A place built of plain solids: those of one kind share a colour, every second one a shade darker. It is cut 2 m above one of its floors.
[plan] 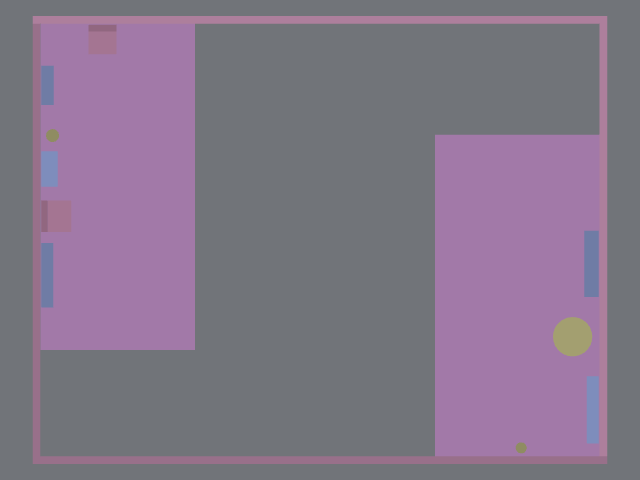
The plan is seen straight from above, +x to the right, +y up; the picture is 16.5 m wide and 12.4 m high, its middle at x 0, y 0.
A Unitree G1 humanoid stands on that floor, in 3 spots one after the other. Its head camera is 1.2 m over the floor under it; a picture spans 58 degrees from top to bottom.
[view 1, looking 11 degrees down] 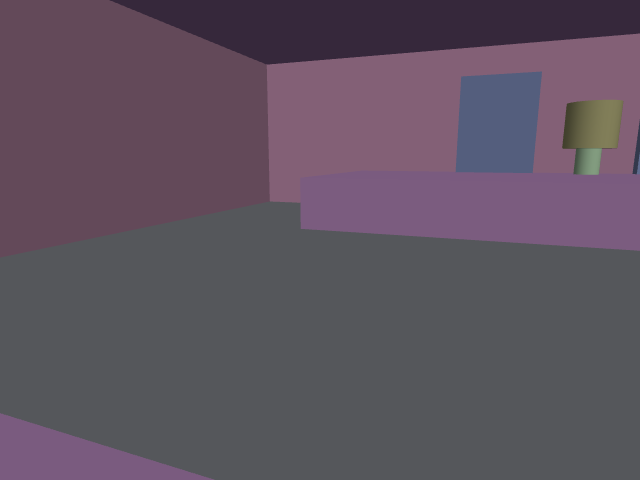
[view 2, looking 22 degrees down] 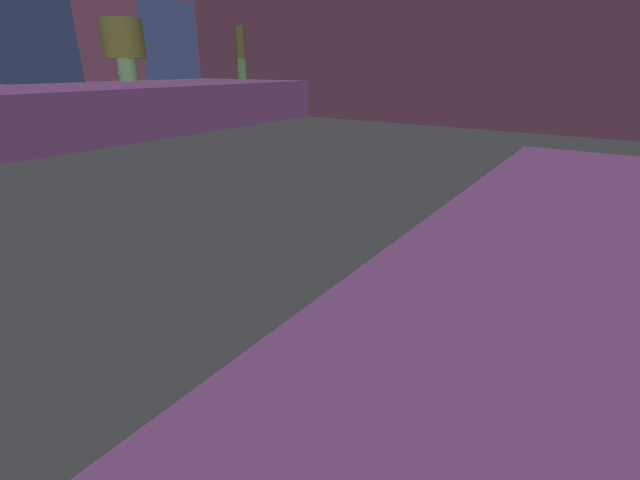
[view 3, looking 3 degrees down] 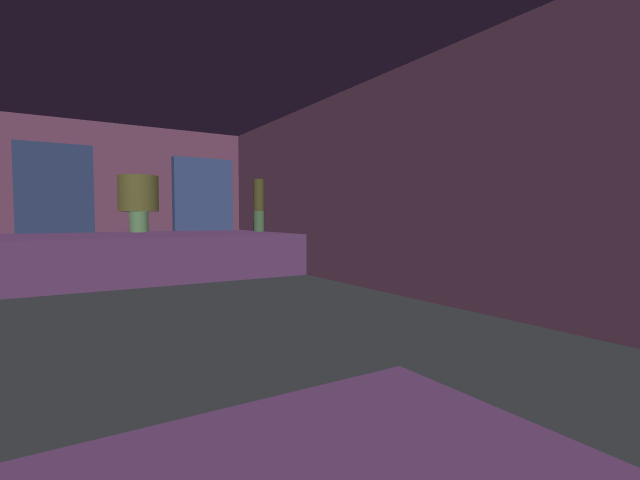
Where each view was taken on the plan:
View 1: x -4.42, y -0.51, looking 21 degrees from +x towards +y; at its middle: ground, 7.09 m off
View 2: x -4.42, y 4.76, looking -56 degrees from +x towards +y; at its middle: ground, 3.61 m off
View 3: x -5.81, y -0.47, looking -32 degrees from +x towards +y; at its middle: wall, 9.67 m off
